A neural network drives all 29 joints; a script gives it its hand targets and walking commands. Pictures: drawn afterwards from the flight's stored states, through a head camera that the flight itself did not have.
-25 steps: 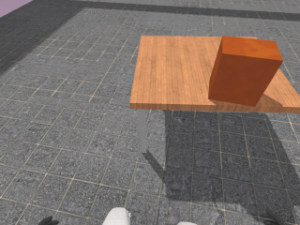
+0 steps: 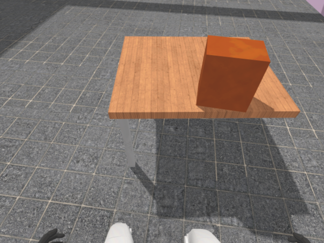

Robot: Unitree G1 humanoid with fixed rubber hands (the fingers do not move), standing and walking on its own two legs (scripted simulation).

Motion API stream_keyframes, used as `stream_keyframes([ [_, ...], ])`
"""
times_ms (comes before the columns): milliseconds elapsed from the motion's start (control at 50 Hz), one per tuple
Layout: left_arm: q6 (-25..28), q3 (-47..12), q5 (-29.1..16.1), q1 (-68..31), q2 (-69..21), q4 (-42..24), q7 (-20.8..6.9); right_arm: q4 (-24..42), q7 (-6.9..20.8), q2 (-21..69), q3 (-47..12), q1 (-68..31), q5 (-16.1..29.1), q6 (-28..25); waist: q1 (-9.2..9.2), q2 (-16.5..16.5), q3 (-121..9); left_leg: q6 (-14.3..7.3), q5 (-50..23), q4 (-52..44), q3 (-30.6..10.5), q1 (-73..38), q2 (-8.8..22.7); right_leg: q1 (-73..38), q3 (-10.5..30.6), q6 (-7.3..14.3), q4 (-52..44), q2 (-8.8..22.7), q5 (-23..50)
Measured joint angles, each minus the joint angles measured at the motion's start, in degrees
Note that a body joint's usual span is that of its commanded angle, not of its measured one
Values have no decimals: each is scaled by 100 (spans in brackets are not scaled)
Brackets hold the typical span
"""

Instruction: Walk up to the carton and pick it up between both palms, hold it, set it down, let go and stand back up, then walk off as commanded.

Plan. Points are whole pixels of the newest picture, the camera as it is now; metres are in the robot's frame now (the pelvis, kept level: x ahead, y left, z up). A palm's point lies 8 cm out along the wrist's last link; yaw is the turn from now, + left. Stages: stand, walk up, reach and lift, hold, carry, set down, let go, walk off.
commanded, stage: walk up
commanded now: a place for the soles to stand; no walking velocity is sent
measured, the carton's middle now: (227, 75) +0.75 -0.29 -0.03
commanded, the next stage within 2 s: none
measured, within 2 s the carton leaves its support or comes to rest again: neither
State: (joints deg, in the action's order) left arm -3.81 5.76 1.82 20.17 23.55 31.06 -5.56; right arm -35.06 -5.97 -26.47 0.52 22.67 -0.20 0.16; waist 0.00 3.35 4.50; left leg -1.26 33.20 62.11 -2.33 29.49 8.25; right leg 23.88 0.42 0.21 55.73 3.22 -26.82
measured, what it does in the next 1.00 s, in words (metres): steps to the right: left foot, then right foot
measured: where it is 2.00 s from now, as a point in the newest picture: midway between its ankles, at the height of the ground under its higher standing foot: (224, 241)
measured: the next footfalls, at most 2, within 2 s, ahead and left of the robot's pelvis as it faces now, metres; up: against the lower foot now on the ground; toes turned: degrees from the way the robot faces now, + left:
left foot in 0.20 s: +0.15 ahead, +0.15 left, +0.00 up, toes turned +6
right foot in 0.48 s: +0.13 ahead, -0.22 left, +0.00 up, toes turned -2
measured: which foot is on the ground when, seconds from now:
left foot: up 0.00-0.18, down 0.20-0.48, up 0.50-0.72, down 0.74-1.00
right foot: down 0.00-0.22, up 0.24-0.46, down 0.48-0.76, up 0.78-1.00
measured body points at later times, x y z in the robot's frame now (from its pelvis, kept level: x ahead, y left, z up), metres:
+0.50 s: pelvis +0.06 -0.09 +0.01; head +0.08 -0.08 +0.45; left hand +0.18 +0.22 -0.08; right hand +0.13 -0.43 -0.06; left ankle +0.11 +0.13 -0.67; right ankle +0.09 -0.22 -0.69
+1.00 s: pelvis +0.12 -0.18 +0.02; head +0.14 -0.16 +0.47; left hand +0.24 +0.12 -0.08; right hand +0.21 -0.52 -0.04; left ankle +0.19 +0.02 -0.68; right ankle +0.14 -0.33 -0.66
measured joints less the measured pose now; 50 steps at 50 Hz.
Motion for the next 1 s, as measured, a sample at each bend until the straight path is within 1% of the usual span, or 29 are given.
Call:
stream_keyframes([
  [40,-3,-28,-13,26,-36,-2,58,19,0,13,1,-12,0,33,151,-30,-8,2,-98,612,-31,157,-233,-90,-32,-4,-49,-57,-35],
  [80,-1,-30,-13,34,-35,-4,150,25,3,8,2,-22,0,-10,235,-72,-16,3,-327,692,123,175,-300,-221,-88,-4,-232,-86,18],
  [140,51,-34,12,34,-35,-4,234,28,17,5,3,-56,1,-86,260,-90,-25,2,-334,16,351,166,-306,-231,-202,32,-412,-90,71],
  [180,47,-35,54,34,-37,-3,239,31,22,2,3,-50,1,-150,261,-96,-30,2,-475,-814,408,11,-335,-228,-284,47,-452,-92,52],
  [200,42,-35,63,35,-37,-3,238,31,22,1,6,-32,1,-198,253,-104,-32,-9,-754,-1278,422,-138,-356,-227,-317,48,-435,-96,17],
  [220,29,-34,70,34,-35,0,234,25,22,5,6,-20,0,-234,255,-84,-22,-14,-1265,-1475,425,-201,-369,-233,-312,48,-388,-91,-32],
  [240,8,-34,71,31,-35,3,226,21,22,7,7,-1,0,-255,234,-63,-19,-15,-1546,-1475,425,-212,-369,-227,-301,48,-292,-91,-169],
  [280,-67,-23,71,22,-32,5,214,21,21,13,8,21,1,-258,114,-3,-16,-15,-1563,-1476,423,-269,-355,-90,-247,49,171,-99,-539],
  [320,-95,-19,78,-3,-12,1,171,24,21,13,8,38,1,-274,9,57,-18,-15,-1528,-1644,422,-376,-290,140,-153,48,640,-93,-551],
  [400,-90,-18,80,-33,20,-6,71,22,21,7,6,105,0,-326,-168,123,-21,-15,-1536,-1881,366,-569,-90,296,-21,48,672,32,-539],
  [440,-75,-17,70,-33,23,-29,33,22,21,3,5,130,0,-319,-209,135,-23,-15,-1484,-1858,323,-575,13,282,8,48,484,118,-410],
  [460,-64,-15,60,-27,26,-32,22,21,22,-13,4,129,0,-302,-196,132,-26,-15,-1402,-1785,317,-566,73,194,16,48,121,144,-228],
  [480,-21,-13,48,-13,37,-34,23,19,22,-39,4,127,0,-269,-157,126,-23,-16,-1164,-1563,281,-519,124,32,25,27,-357,141,-35],
  [500,17,-17,47,-16,33,-26,25,8,22,-58,12,115,0,-200,-114,57,17,-27,-731,-1142,132,-422,156,3,-29,-25,-314,55,59],
  [520,31,-25,46,-11,30,-24,34,5,22,-40,12,113,0,-102,-75,11,31,-28,-367,-603,-4,-295,98,-11,-89,-33,-147,-12,-16],
  [540,33,-45,39,-2,23,-25,55,8,22,-12,10,113,0,-22,-13,-11,25,-28,-230,-127,-124,-196,-50,-80,-131,-21,-96,-49,-108],
  [580,41,-51,21,26,22,-26,128,20,22,5,12,65,0,-6,133,-9,22,-26,-213,540,-128,-63,-347,-258,-135,25,-200,-67,-184],
  [600,40,-51,20,37,22,-27,183,24,22,1,13,21,0,-32,192,-33,21,-26,-231,676,-43,-21,-400,-339,-142,47,-295,-86,-165],
  [640,49,-55,18,37,19,-28,272,28,21,-3,14,-77,0,-91,264,-71,21,-25,-232,491,192,1,-413,-449,-179,91,-455,-109,-130],
  [700,67,-57,45,36,19,-28,320,30,21,-5,15,-230,1,-165,317,-83,27,-25,-309,-442,480,-3,-414,-458,-282,141,-553,-120,-140],
  [720,63,-58,46,36,18,-28,326,31,21,-6,14,-244,1,-197,315,-90,26,-25,-529,-877,543,-39,-425,-458,-346,143,-555,-124,-164],
  [740,53,-58,46,38,18,-28,325,31,21,-9,14,-242,1,-227,314,-106,23,-27,-913,-1404,586,-137,-431,-456,-413,144,-548,-144,-197],
  [760,34,-57,46,38,18,-24,322,26,21,-6,14,-245,1,-250,318,-93,33,-28,-1529,-1674,574,-199,-433,-445,-440,145,-481,-154,-236],
  [780,1,-57,46,36,19,-19,306,21,21,-3,15,-243,0,-264,310,-57,43,-25,-1814,-1660,572,-211,-432,-400,-429,146,-289,-151,-293],
  [820,-102,-58,60,18,19,-16,285,20,21,-1,17,-208,0,-265,214,3,45,-25,-1714,-1580,541,-269,-417,-225,-341,146,320,-161,-604],
  [860,-170,-59,61,-23,22,-23,251,23,15,-1,16,-187,1,-261,122,74,45,-24,-1623,-1699,537,-364,-365,75,-166,146,879,-129,-644],
  [940,-171,-58,97,-80,41,-26,156,23,15,1,15,-123,0,-308,-69,187,38,-25,-1681,-1903,468,-513,-184,336,66,146,946,61,-589],
  [980,-170,-56,76,-118,42,-29,95,23,15,0,14,-99,0,-307,-141,207,38,-24,-1658,-1890,407,-529,-77,334,139,146,752,127,-502],
  [1000,-167,-56,70,-128,44,-31,75,24,15,0,13,-99,0,-307,-143,211,36,-24,-1625,-1871,403,-529,-8,321,148,145,486,152,-460],
])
